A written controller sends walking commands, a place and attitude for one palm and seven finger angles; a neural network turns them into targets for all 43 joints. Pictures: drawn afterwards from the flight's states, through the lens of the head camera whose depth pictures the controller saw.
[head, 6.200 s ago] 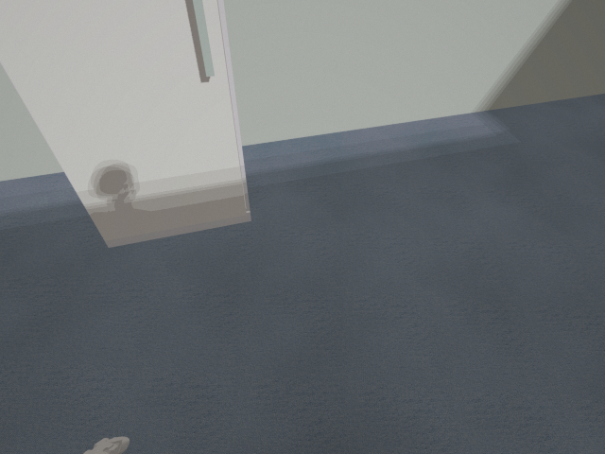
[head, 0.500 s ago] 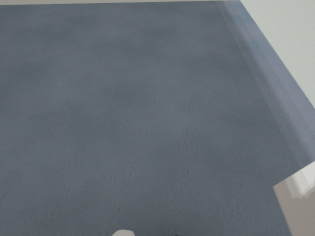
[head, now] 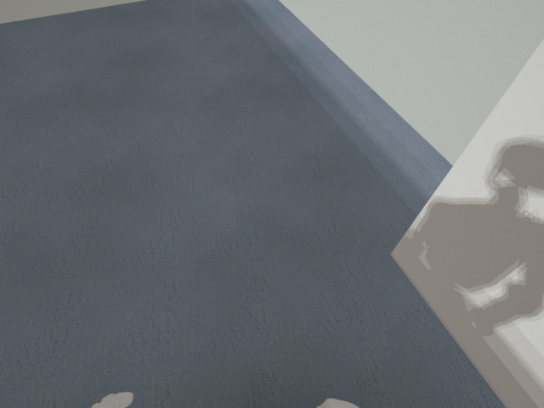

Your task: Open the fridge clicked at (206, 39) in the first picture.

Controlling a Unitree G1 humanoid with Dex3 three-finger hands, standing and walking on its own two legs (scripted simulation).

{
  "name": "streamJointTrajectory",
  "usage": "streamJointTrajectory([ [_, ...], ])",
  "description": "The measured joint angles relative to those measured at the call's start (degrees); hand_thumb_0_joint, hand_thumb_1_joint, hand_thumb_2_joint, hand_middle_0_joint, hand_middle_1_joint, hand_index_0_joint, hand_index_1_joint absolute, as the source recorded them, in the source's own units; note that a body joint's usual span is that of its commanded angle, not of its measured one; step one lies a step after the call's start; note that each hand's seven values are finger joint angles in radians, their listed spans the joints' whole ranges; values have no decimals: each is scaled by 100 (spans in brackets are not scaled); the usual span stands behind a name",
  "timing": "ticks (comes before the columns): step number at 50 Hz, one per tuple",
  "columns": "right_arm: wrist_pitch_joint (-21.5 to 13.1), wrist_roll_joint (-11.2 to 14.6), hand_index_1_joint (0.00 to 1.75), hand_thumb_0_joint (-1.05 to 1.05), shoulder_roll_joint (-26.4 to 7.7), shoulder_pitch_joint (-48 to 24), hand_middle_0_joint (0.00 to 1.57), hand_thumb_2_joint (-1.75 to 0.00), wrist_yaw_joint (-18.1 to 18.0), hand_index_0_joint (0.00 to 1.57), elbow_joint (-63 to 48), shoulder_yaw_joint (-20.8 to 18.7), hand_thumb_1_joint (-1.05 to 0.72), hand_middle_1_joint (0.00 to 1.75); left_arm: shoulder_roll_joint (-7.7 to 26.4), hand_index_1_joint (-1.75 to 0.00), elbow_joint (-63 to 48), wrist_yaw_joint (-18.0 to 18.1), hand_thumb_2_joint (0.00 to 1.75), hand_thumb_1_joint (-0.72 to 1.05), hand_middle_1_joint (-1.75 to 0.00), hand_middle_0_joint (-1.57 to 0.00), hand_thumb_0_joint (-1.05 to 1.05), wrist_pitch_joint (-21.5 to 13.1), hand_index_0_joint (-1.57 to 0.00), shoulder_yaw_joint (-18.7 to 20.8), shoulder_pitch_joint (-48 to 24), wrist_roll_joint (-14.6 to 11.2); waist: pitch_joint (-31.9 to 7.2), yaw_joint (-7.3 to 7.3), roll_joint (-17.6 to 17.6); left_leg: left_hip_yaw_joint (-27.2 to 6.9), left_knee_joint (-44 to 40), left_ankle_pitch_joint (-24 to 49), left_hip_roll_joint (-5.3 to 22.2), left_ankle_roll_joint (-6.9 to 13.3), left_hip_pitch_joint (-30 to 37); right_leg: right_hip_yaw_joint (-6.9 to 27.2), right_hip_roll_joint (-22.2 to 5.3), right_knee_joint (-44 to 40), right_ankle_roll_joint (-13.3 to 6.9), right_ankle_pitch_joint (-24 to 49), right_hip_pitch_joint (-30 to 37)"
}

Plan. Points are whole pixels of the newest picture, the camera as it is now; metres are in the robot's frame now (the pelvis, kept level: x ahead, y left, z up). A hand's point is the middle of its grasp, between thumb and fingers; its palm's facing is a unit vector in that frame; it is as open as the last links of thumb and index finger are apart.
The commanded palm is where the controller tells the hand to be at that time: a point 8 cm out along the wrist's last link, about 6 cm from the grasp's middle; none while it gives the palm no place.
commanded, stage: turn to face it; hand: right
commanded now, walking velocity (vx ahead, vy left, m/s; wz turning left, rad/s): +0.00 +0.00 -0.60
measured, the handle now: out of the picture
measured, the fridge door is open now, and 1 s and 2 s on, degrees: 0 0 0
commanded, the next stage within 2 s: take the last steps up to it in 1.68 s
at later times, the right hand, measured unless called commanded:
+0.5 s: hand out of the picture +0.11 -0.24 -0.14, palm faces +0.27 +0.92 -0.28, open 7.4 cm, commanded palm none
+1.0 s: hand out of the picture -0.08 -0.20 -0.18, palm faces +0.60 +0.76 -0.25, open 7.4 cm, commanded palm none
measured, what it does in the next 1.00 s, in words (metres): steps on the spot, turning right: right foot, then left foot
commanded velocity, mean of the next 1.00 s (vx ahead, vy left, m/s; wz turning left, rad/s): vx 0.00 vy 0.00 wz -0.60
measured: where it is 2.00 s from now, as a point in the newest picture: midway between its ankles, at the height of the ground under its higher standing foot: outside the picture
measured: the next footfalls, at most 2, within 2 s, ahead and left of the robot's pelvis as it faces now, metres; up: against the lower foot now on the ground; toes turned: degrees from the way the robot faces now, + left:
right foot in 0.06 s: +0.03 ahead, -0.13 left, +0.00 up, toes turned -8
left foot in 0.52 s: +0.10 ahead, +0.11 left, +0.00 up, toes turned -15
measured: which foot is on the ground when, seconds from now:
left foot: down 0.00-0.06, up 0.08-0.50, down 0.52-1.00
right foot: up 0.00-0.04, down 0.06-0.52, up 0.54-0.98, down 1.00-1.00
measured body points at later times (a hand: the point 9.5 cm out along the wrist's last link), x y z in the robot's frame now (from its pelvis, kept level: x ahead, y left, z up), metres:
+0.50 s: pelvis +0.02 +0.00 +0.00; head +0.06 +0.00 +0.45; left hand +0.15 +0.24 -0.15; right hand +0.09 -0.28 -0.12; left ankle +0.06 +0.13 -0.72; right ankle -0.01 -0.12 -0.73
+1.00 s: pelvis +0.02 -0.01 -0.01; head +0.04 -0.04 +0.44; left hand +0.26 +0.15 -0.14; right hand -0.11 -0.24 -0.16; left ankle +0.06 +0.12 -0.73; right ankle -0.04 -0.09 -0.74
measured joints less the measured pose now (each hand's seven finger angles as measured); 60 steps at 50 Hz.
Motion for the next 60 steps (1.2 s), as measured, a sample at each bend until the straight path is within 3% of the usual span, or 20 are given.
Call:
streamJointTrajectory([
  [2,32,18,30,0,-119,79,20,-90,9,20,51,-51,-91,30,-35,-30,-90,-7,90,91,-30,-19,1,-76,-20,-45,-78,-5,15,-47,85,124,303,-177,120,-99,-96,-148,75,-795,-89,357,357],
  [3,55,44,30,0,-192,122,20,-90,17,20,76,-88,-91,30,-52,-30,-137,-10,90,91,-30,-20,0,-143,-20,-61,-114,5,10,-58,149,133,638,-286,218,-147,-241,-191,134,-1110,-299,583,493],
  [5,180,78,30,0,-355,72,20,-90,13,20,163,-157,-91,30,-132,-30,-207,2,90,91,-30,-20,0,-269,-20,-95,-185,-15,65,-84,295,-330,1780,-908,192,-275,-723,-145,248,-957,-563,466,414],
  [7,298,75,30,1,-446,12,20,-90,-15,20,209,-204,-91,30,-179,-30,-251,38,90,91,-30,-20,0,-334,-20,-137,-169,-24,46,-94,287,-680,2723,-1091,16,-337,-1152,-46,254,-1010,-628,419,465],
  [10,316,77,29,1,-500,-145,20,-90,8,20,177,-254,-91,30,-211,-30,-261,114,90,91,-30,-20,0,-342,-20,-162,-80,-3,-2,-40,191,-968,3310,-677,-118,-403,-1567,171,279,-1353,-616,608,625],
  [15,235,78,29,1,-502,-432,20,-90,41,20,-62,-256,-91,30,-239,-30,-182,122,90,90,-30,-20,0,-306,-20,-184,91,11,-92,27,99,-1286,2980,-207,-187,-480,-1765,484,381,-1760,-632,861,793],
  [22,198,107,29,0,-348,-824,20,-90,29,20,-296,-180,-91,30,-236,-30,-119,102,90,90,-30,-20,0,-250,-21,-122,367,43,-170,245,-57,-1388,1777,-319,-437,-475,-1385,931,518,-1734,-516,897,716],
  [24,154,130,29,0,-276,-880,20,-90,27,20,-366,-138,-91,30,-198,-30,-101,105,90,90,-30,-20,0,-220,-21,-87,435,48,-187,302,-139,-1359,1203,-230,-555,-441,-1129,1060,554,-1619,-447,853,636],
  [26,60,141,29,0,-225,-869,20,-90,32,20,-448,-85,-91,30,-154,-30,-89,106,90,90,-30,-20,0,-193,-21,-43,526,24,-239,324,-190,-1292,258,322,-620,-401,-712,1176,627,-1377,-354,741,498],
  [28,-43,96,30,0,-118,-859,20,-90,8,20,-459,-23,-91,30,-67,-30,-43,114,90,90,-30,-20,0,-154,-20,24,555,-7,-216,341,-335,-1128,176,414,-643,26,-624,1162,618,-560,-275,129,199],
  [30,-59,78,30,0,-18,-781,20,-90,5,20,-463,53,-91,30,7,-30,-12,111,90,90,-30,-20,0,-93,-20,84,611,8,-236,376,-394,-946,189,295,-529,186,-525,980,637,664,-209,-368,-200],
  [32,-39,81,30,0,60,-662,20,-90,-6,20,-444,78,-91,30,63,-30,43,75,90,91,-30,-20,0,-44,-20,124,636,26,-265,368,-399,-816,29,300,-425,199,-364,765,541,1598,-139,-250,-475],
  [35,-35,80,30,0,114,-512,20,-90,-10,20,-376,95,-91,30,108,-30,89,22,90,91,-30,-20,0,-10,-20,131,627,36,-245,366,-371,-617,-196,379,-314,189,-168,589,311,2209,-22,117,-661],
  [43,-14,27,30,0,54,-177,20,-90,-8,20,-172,62,-91,30,66,-30,145,-13,90,91,-30,-20,0,71,-20,60,374,9,-75,197,-180,-38,-243,320,-44,107,26,266,-30,1190,83,52,-394],
  [49,75,19,30,0,-241,35,20,-90,7,20,-5,-77,-91,30,-23,-30,-33,-26,90,91,-30,-19,1,-74,-20,-48,63,-14,-7,-8,49,362,298,13,213,-120,-120,-172,20,-561,-96,281,283],
  [50,95,41,30,0,-311,89,20,-90,15,20,14,-108,-91,30,-27,-30,-86,-32,90,91,-30,-20,0,-131,-20,-62,41,-8,-37,-21,103,402,546,-113,300,-181,-213,-220,71,-931,-241,515,443],
  [51,140,67,30,0,-401,84,20,-90,21,20,62,-151,-91,30,-73,-30,-119,-28,90,91,-30,-20,0,-195,-20,-65,-9,2,-21,-36,236,237,982,-336,382,-247,-392,-233,176,-890,-441,481,406],
  [53,284,75,30,0,-510,36,20,-90,-8,20,146,-200,-91,30,-128,-30,-182,-8,90,91,-30,-20,0,-298,-20,-113,-60,-16,-9,-88,330,-331,2061,-1010,216,-329,-849,-191,249,-757,-682,366,354],
  [56,368,76,29,1,-524,-93,20,-90,-10,20,214,-231,-91,30,-157,-30,-230,97,90,91,-30,-20,0,-359,-20,-153,-22,-6,-60,-46,232,-777,3135,-908,-45,-394,-1371,-6,282,-1065,-754,525,488],
  [60,282,75,29,1,-483,-311,20,-90,44,20,86,-222,-91,30,-187,-30,-200,149,90,91,-30,-20,0,-358,-20,-194,77,-3,-106,3,121,-1116,3441,-264,-145,-464,-1735,240,395,-1633,-826,885,717],
])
